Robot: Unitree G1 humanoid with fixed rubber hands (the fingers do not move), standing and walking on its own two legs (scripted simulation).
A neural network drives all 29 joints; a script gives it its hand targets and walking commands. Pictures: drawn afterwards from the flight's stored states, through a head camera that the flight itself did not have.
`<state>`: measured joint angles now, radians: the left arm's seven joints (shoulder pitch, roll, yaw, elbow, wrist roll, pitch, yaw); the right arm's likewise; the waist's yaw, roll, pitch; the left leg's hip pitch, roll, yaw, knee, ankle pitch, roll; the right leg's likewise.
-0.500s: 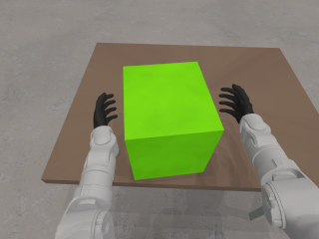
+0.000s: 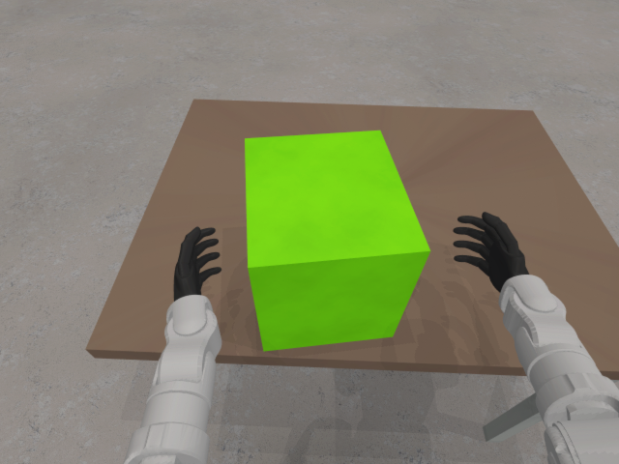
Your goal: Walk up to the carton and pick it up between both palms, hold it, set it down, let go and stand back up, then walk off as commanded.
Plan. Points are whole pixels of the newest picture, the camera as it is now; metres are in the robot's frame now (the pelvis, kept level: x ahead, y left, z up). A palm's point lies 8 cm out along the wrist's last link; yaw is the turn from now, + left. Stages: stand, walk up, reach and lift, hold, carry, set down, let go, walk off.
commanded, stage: set down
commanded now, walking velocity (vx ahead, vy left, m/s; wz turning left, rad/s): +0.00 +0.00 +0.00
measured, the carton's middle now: (321, 241) +0.44 +0.02 +0.01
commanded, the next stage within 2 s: none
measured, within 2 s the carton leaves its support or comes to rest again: neither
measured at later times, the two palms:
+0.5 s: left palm (177, 329) +0.27 +0.19 +0.03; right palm (516, 319) +0.31 -0.24 +0.03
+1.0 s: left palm (169, 365) +0.23 +0.20 +0.02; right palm (529, 362) +0.26 -0.24 +0.01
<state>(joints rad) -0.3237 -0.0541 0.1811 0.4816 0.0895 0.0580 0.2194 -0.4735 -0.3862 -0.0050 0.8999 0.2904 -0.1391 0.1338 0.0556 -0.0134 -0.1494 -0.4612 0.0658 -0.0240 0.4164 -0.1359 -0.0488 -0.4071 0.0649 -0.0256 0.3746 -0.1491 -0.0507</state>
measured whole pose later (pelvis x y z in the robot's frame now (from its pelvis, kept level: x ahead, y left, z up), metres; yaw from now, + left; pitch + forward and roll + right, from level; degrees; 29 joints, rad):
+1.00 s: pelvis +0.00 +0.00 +0.00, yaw +1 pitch +4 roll -1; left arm 0.10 -0.05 0.08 0.16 0.06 0.11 0.22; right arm 0.03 -0.39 0.00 0.54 0.29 -0.15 0.20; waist 0.06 -0.01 -0.09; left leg -0.31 0.06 -0.02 0.39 -0.15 -0.05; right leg -0.27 0.06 -0.03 0.37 -0.18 -0.05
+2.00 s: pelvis +0.02 -0.01 +0.00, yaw +1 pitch +1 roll +0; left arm 0.30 -0.01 0.08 0.18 0.05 0.07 0.16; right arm 0.27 -0.28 0.00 0.36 0.29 -0.13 0.11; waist 0.06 -0.03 -0.03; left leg -0.21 0.05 -0.02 0.36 -0.17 -0.05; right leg -0.18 0.05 -0.03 0.37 -0.21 -0.05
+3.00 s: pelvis +0.03 +0.00 +0.00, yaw +1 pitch +1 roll +0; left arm 0.30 0.08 0.08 0.36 0.05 0.06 0.06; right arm 0.27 -0.19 0.00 0.58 0.20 -0.19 0.03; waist 0.06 -0.04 -0.01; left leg -0.21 0.05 -0.02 0.38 -0.19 -0.05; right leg -0.17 0.05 -0.03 0.37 -0.23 -0.05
